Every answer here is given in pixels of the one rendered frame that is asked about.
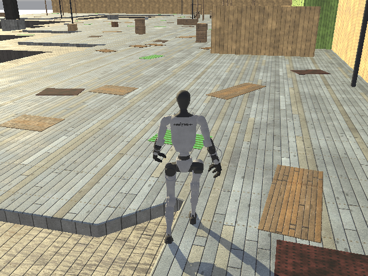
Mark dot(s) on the robot right forearm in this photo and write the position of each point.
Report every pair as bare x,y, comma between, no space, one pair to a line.
213,153

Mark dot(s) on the robot left shin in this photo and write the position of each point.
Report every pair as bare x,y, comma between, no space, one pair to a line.
169,215

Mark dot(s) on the robot right hand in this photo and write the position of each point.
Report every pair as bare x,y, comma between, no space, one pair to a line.
217,168

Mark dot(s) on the robot right upper arm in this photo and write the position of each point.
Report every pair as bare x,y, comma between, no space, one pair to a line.
204,130

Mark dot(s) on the left robot foot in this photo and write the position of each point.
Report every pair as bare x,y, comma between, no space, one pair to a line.
168,239

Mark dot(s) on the robot left upper arm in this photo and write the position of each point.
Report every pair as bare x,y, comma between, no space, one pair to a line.
162,130

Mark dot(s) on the robot left forearm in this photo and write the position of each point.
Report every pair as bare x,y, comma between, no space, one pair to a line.
156,149

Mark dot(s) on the robot left hand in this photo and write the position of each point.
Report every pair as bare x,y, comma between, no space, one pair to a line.
157,159

